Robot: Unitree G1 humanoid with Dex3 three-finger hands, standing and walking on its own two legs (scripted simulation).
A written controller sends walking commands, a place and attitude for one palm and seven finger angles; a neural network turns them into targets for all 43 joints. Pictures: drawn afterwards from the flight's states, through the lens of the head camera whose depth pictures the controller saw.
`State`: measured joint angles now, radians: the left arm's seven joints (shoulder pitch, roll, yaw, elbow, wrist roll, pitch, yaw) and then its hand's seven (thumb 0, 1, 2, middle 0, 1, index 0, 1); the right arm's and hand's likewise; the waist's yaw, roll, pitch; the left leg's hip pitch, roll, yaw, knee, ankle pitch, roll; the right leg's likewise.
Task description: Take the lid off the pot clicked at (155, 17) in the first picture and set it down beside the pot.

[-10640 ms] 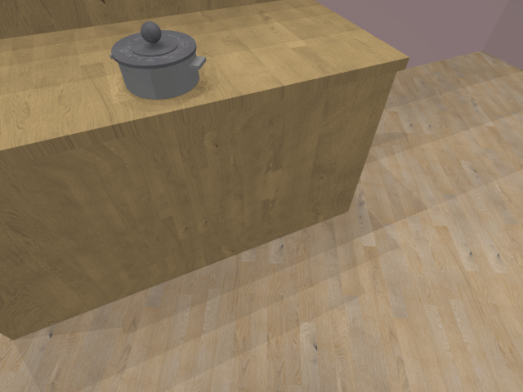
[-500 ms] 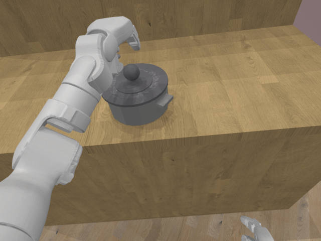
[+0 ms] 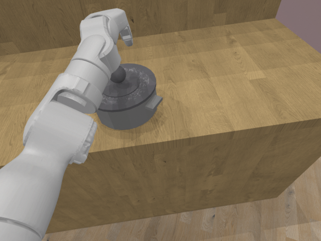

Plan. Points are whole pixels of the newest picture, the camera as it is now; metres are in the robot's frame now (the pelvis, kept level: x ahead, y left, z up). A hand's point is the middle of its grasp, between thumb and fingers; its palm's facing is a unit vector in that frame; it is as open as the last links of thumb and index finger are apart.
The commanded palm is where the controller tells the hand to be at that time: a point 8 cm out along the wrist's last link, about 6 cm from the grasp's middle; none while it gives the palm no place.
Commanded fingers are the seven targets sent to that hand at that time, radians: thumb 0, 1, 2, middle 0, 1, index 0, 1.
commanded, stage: move the open hand above the knob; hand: left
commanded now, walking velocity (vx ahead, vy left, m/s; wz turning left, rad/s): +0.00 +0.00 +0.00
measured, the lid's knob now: (117, 74) +0.52 +0.10 +0.16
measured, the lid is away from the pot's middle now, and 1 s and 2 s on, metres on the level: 0.00 0.00 0.00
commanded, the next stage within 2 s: lower the open fingers around the knob in 0.44 s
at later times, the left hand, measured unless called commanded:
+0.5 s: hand (107, 45) +0.49 +0.10 +0.26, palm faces -0.19 -0.10 -0.98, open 10.0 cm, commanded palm +0.47 +0.10 +0.31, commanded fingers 0.00 -0.41 1.74 -0.90 -0.08 -0.90 -0.08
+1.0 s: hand (112, 62) +0.48 +0.09 +0.22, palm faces -0.30 -0.13 -0.95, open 10.0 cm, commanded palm +0.47 +0.10 +0.27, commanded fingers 0.00 -0.41 1.74 -0.90 -0.08 -0.90 -0.08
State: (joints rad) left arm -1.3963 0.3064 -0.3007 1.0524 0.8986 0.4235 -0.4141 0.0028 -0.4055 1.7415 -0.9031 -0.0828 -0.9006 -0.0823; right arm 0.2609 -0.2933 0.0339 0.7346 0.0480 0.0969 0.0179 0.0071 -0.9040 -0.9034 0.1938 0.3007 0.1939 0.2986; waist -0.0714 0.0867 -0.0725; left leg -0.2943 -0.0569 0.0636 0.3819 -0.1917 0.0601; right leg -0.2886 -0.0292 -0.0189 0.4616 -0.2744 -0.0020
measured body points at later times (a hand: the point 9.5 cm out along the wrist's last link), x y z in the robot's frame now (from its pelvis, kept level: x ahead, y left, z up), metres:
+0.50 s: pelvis +0.00 +0.01 +0.00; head +0.02 -0.02 +0.45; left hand +0.49 +0.10 +0.32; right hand +0.08 -0.25 -0.14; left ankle +0.00 +0.09 -0.74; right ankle -0.03 -0.11 -0.74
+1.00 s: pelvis +0.00 +0.01 +0.00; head +0.02 -0.02 +0.45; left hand +0.49 +0.10 +0.28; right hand +0.08 -0.25 -0.14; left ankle +0.00 +0.09 -0.74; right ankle -0.03 -0.11 -0.74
